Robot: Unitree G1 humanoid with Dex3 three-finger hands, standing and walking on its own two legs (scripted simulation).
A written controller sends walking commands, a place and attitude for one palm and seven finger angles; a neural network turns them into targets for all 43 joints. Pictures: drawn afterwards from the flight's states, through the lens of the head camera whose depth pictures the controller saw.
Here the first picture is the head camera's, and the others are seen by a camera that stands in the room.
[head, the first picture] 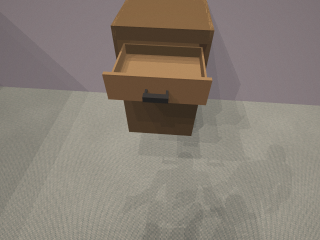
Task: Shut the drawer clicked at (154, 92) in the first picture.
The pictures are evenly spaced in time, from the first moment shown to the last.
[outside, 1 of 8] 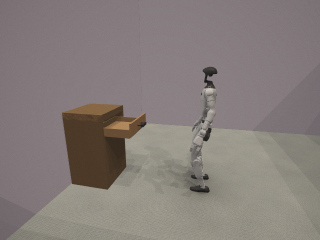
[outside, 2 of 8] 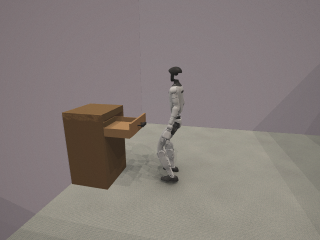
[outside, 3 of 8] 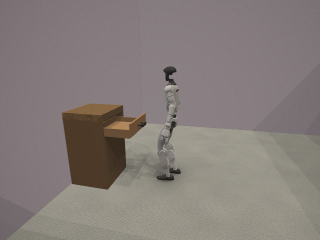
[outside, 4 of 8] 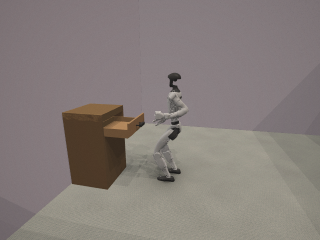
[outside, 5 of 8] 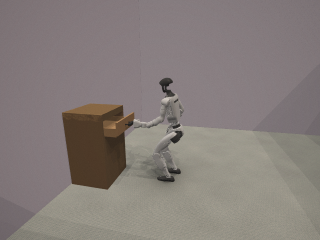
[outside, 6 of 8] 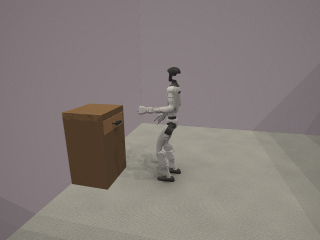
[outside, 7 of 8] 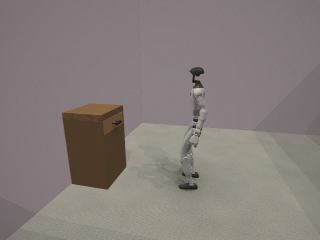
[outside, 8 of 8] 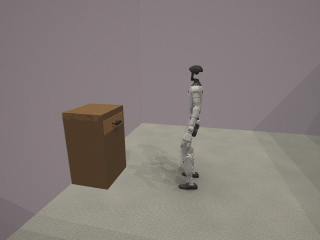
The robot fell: no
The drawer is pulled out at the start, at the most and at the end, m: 0.30 0.30 0.00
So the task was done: yes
